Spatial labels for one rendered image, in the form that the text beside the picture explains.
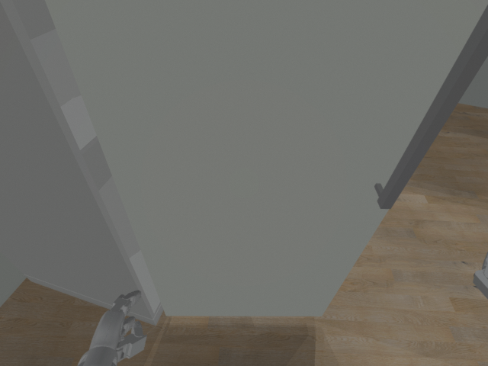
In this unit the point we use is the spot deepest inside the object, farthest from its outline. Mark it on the robot right hand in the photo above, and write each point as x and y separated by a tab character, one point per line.
481	278

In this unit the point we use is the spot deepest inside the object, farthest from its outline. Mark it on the left robot forearm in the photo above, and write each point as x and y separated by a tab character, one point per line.
99	356

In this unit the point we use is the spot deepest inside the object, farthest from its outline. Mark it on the robot left hand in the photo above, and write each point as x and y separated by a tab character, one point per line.
113	327

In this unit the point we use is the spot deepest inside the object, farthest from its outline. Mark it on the handle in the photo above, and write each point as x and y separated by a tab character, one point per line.
467	65

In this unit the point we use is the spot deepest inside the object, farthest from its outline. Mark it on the fridge door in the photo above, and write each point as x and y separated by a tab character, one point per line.
245	137

